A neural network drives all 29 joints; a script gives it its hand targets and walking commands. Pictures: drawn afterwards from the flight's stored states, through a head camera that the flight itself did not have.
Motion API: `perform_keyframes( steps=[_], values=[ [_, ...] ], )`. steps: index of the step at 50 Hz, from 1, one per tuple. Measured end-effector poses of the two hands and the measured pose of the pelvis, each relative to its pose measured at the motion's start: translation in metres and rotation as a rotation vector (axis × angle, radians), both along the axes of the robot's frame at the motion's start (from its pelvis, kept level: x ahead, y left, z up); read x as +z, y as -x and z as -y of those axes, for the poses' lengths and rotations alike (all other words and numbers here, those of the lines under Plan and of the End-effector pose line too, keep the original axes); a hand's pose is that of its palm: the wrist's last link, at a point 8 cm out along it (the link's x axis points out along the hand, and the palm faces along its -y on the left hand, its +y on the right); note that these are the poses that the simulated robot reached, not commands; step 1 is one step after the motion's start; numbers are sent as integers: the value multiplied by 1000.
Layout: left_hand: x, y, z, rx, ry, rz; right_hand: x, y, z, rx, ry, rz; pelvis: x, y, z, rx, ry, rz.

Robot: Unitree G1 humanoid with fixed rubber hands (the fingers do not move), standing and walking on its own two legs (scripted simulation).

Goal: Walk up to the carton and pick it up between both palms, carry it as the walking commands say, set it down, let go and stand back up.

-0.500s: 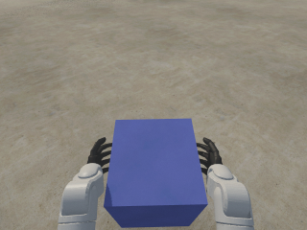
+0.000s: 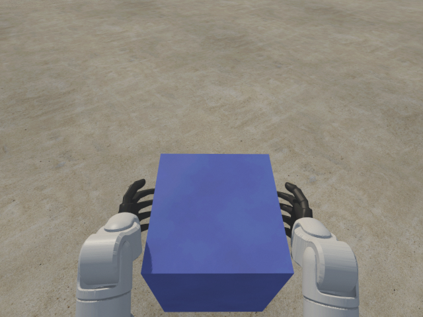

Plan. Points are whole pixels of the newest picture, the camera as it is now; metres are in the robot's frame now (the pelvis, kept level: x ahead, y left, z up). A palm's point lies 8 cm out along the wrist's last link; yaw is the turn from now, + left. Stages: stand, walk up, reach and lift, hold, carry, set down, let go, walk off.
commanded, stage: carry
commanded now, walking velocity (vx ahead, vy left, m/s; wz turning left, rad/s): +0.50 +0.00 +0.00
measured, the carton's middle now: (214, 236) +0.28 +0.00 +0.02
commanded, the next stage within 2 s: none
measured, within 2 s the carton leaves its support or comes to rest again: neither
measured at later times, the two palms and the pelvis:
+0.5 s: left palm (160, 119) +0.57 +0.15 +0.09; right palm (272, 127) +0.56 -0.14 +0.08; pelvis +0.30 +0.01 -0.02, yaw -1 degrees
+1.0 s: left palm (171, 69) +0.90 +0.17 +0.07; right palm (252, 73) +0.88 -0.12 +0.07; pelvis +0.62 +0.04 -0.01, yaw -3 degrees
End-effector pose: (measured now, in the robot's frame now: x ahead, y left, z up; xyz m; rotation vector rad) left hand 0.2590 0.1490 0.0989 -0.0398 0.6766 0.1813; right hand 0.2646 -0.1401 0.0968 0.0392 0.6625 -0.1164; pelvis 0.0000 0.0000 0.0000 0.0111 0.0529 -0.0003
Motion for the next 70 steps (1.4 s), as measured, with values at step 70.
perform_keyframes(
  steps=[70],
  values=[
    [-18,-892,-6,6,-4,-65,-20,-893,-7,9,5,-66,-4,-886,-4,15,10,-23]
  ],
)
